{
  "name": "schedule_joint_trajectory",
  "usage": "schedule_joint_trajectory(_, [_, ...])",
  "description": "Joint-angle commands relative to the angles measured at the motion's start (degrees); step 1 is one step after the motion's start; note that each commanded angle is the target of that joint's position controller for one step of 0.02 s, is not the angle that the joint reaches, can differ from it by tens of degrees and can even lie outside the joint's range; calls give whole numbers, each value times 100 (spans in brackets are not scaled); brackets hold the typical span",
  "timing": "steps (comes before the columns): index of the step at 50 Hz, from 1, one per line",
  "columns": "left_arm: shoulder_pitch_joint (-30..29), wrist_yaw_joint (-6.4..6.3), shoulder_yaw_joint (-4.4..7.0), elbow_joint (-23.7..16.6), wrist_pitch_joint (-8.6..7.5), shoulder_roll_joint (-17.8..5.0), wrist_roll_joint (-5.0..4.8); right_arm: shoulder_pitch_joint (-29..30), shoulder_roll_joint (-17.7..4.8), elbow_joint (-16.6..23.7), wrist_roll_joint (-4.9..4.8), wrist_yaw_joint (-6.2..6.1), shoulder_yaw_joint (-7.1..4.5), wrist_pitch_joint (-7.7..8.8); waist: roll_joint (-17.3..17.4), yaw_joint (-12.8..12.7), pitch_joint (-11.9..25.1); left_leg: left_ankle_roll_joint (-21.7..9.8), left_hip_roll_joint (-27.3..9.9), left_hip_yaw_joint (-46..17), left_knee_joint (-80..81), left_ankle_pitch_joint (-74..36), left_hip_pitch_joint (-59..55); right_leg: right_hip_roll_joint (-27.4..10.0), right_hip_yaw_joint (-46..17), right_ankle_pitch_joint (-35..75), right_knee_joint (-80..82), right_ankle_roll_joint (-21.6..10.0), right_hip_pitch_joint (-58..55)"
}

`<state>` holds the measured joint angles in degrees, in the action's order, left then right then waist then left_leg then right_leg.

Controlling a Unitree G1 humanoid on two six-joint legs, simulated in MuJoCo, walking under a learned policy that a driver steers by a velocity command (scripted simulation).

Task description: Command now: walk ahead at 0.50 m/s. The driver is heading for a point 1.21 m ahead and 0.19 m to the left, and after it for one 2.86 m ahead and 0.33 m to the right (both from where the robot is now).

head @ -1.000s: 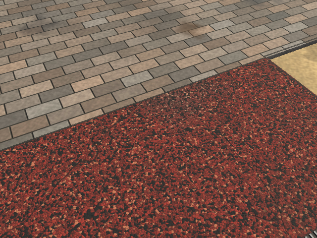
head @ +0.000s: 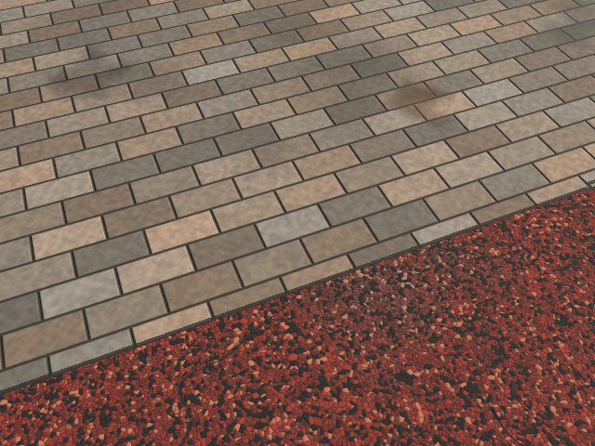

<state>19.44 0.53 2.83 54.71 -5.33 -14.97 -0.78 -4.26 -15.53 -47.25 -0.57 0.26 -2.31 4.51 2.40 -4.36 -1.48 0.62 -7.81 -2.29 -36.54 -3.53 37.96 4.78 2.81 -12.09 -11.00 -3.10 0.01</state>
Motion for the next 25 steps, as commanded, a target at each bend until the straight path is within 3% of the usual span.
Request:
schedule_joint_trajectory(1, [197,-47,200,-117,12,-972,-56,655,-330,527,-47,96,-23,96,-475,-11,-314,-86,205,131,490,-86,-242,-1695,-712,1227,242,-851,222])
schedule_joint_trajectory(4, [160,-81,243,-71,129,-1081,-52,540,-539,612,-55,185,-83,136,-608,215,-155,-325,335,146,731,604,-522,-1965,-816,1897,-247,-680,-350])
schedule_joint_trajectory(5, [38,-90,251,-95,165,-1126,-46,168,-659,530,-52,188,-145,148,-676,459,64,-432,491,289,823,768,-1073,-1899,-729,2707,-690,-594,-386])
schedule_joint_trajectory(6, [-39,-92,215,-121,204,-1044,-19,-659,-876,276,-41,162,-276,147,-608,869,561,-594,672,452,919,746,-2171,-1616,-505,3415,-1664,-456,-203])
schedule_joint_trajectory(7, [12,-103,108,-247,207,-817,77,-1721,-1269,29,16,109,-414,131,-195,1234,1415,-909,7,-245,699,587,-3861,-1288,-244,2562,-3261,-266,724])
schedule_joint_trajectory(8, [753,-37,-107,-293,85,-78,77,-2201,-1792,-122,70,114,-542,83,1304,937,2153,-1838,-1327,-2948,1200,1767,-5963,-226,-60,-355,-5439,162,3149])
schedule_joint_trajectory(9, [560,-13,-31,-195,-48,-488,-6,-2232,-1226,-83,44,143,-379,85,1072,1096,2286,-1819,-1422,-3957,1903,2330,-6042,-235,-941,-2088,-6169,82,3836])
schedule_joint_trajectory(10, [51,16,90,-346,-124,-912,-177,-1737,-976,-10,33,140,-287,102,720,1011,1408,-1536,-1263,-3125,1982,2364,-5343,-555,-952,-1736,-6431,-27,4300])
schedule_joint_trajectory(11, [-273,-10,83,-423,-147,-899,-185,-1243,-847,109,44,136,-240,108,320,836,880,-1397,-1053,-2384,2096,1851,-4492,-881,-766,-1183,-6222,-49,4206])
schedule_joint_trajectory(12, [-444,-46,105,-434,-127,-847,-91,-926,-690,143,74,152,-200,117,98,688,494,-1329,-825,-1844,2282,1327,-3767,-1083,-692,-780,-5857,-17,4008])
schedule_joint_trajectory(14, [-263,-69,115,-369,15,-653,-30,-738,-527,127,123,176,-159,165,294,410,371,-1254,-526,-1253,2620,821,-3069,-1295,-707,-329,-5441,52,3383])
schedule_joint_trajectory(16, [-248,-84,98,-359,119,-502,-3,-853,-607,32,89,164,-182,212,238,336,286,-1347,-464,-910,2814,399,-2872,-1334,-640,-104,-5163,153,3374])
schedule_joint_trajectory(20, [-998,-89,105,-626,132,-471,67,-1226,-761,-169,70,40,-223,167,83,485,30,-1350,-432,-537,3010,94,-3115,-1352,-612,902,-3974,346,4000])
schedule_joint_trajectory(25, [-1919,8,31,-874,49,-322,21,-1641,-856,-390,9,-44,-238,100,95,787,-217,-1189,-309,-136,3089,363,-3308,-1087,-352,1850,-2472,349,3749])
